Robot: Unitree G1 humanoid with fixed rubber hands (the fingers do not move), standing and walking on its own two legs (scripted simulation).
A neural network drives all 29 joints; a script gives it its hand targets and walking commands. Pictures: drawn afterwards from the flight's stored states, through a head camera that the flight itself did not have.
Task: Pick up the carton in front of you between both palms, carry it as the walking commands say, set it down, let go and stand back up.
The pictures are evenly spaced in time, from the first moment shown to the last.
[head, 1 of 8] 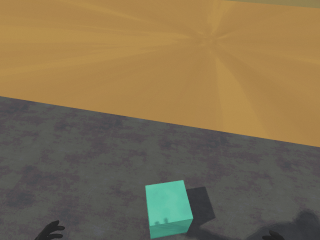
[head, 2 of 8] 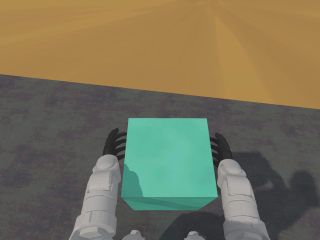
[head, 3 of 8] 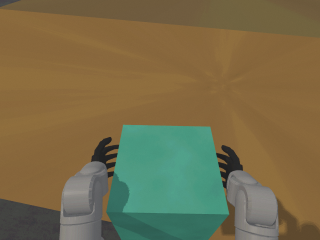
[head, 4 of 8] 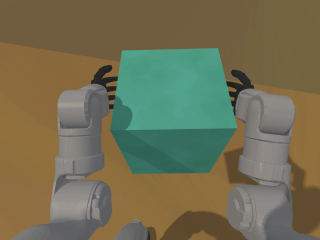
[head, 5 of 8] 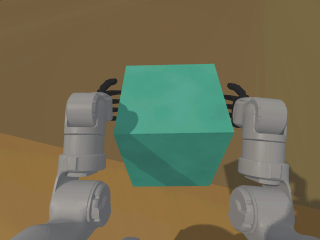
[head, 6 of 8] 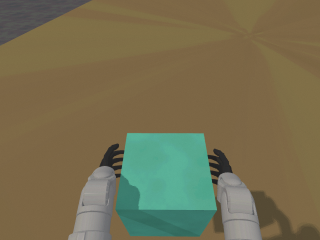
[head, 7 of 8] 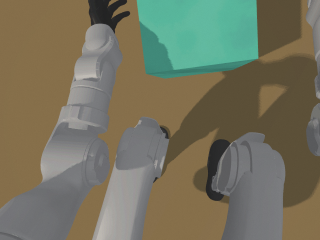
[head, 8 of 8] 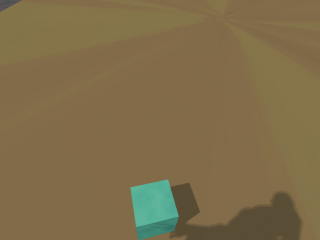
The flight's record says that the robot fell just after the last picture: no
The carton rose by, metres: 0.93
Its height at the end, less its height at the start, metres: +0.21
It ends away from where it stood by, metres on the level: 5.46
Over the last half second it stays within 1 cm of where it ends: yes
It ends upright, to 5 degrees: yes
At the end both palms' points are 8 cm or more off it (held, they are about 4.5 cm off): yes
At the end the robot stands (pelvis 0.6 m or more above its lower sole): yes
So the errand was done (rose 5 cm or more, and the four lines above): yes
